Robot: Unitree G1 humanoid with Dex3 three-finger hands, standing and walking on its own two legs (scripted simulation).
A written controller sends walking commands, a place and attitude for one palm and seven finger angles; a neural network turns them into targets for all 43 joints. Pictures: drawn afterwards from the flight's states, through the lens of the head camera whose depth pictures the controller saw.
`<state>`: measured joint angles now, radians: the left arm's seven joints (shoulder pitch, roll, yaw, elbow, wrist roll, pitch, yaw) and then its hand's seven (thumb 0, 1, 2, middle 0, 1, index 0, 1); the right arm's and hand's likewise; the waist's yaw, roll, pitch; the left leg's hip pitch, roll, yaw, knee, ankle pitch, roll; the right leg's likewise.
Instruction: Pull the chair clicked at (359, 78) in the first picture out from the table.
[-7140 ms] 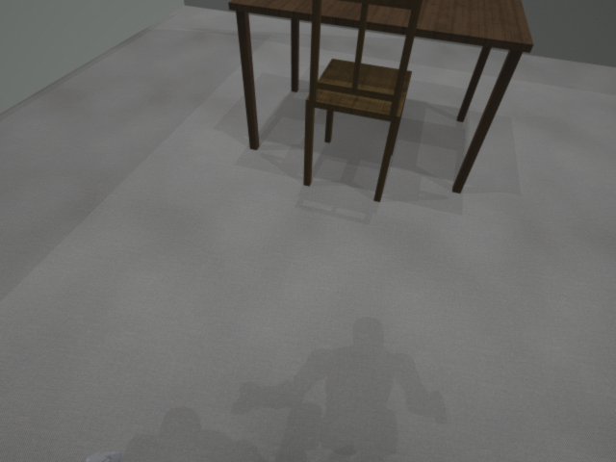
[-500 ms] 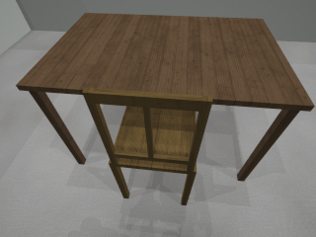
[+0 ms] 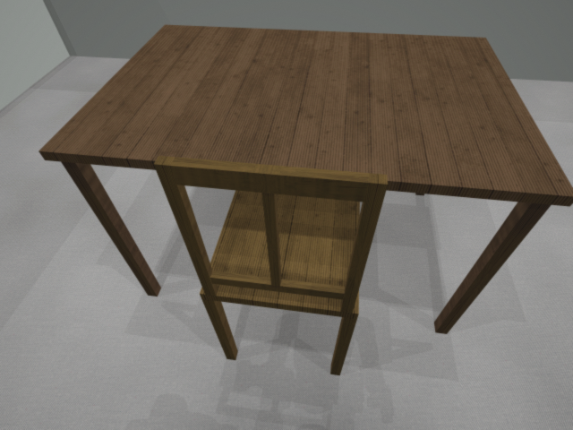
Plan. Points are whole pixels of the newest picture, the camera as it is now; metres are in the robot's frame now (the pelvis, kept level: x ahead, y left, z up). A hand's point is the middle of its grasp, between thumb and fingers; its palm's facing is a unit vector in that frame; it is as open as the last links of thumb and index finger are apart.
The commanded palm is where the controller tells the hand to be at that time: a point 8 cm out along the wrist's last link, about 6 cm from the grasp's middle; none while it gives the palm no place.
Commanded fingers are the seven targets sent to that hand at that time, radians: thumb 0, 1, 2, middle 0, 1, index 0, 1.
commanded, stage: raise the hand toward the chair's back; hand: left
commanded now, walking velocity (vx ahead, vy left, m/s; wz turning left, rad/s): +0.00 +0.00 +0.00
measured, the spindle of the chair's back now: (273, 242) +0.46 +0.06 -0.07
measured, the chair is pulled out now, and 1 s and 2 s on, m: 0.00 0.00 0.00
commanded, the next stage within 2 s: aim the fingers beside a spindle in 2.00 s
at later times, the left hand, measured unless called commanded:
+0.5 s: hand out of the picture +0.13 +0.19 -0.06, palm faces +0.00 -1.00 -0.03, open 10.8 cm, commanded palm +0.13 +0.24 -0.06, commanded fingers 0.00 0.18 0.59 -0.13 -0.19 -0.13 -0.19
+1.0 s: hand (149, 393) +0.18 +0.21 -0.05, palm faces -0.07 -1.00 -0.05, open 15.0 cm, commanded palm +0.16 +0.27 -0.04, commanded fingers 0.00 -0.41 0.34 -0.07 -0.09 -0.07 -0.09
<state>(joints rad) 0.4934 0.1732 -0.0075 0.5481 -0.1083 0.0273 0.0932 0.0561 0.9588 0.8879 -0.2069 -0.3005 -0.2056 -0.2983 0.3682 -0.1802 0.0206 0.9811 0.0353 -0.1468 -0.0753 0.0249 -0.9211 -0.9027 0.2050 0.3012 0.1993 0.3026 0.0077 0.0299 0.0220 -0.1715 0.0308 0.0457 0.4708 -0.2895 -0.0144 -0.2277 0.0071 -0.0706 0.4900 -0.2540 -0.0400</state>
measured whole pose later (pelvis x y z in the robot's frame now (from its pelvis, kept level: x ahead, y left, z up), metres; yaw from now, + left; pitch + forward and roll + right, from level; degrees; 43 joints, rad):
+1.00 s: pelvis -0.04 +0.04 -0.09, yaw +1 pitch +15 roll -3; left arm 0.42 0.25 0.12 -0.05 -0.22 -0.38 -0.25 0.00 -0.18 0.43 -0.10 -0.13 -0.09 -0.13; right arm 0.25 -0.26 -0.02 0.51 0.04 -0.21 -0.05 0.02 -0.90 -0.90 0.20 0.30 0.20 0.30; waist -0.03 0.01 -0.13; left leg -0.90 0.02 0.01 1.18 -0.55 0.04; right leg -0.90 -0.04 -0.10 1.10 -0.47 0.00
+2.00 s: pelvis -0.02 +0.03 -0.07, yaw +2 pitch +15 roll -3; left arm 0.28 0.29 0.24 0.11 -0.29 -0.37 -0.38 -0.01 -0.50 0.30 -0.06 -0.08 -0.06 -0.08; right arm 0.25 -0.25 0.02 0.52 0.04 -0.23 -0.04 0.02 -0.90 -0.90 0.21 0.30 0.20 0.30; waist -0.02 0.03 -0.12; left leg -0.83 0.02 -0.01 1.10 -0.53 0.02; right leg -0.83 -0.03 -0.11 1.03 -0.45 -0.01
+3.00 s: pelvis -0.03 +0.03 -0.09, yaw +1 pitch +20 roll -2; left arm -0.13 0.32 0.26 0.43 -0.25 -0.38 -0.39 -0.01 -0.50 0.30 -0.06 -0.08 -0.06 -0.08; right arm 0.25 -0.27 0.03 0.55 0.03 -0.19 -0.04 0.02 -0.90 -0.90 0.21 0.30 0.20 0.30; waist -0.05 0.02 -0.13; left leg -1.00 0.02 0.01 1.19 -0.54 0.03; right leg -1.01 -0.04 -0.09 1.13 -0.47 -0.01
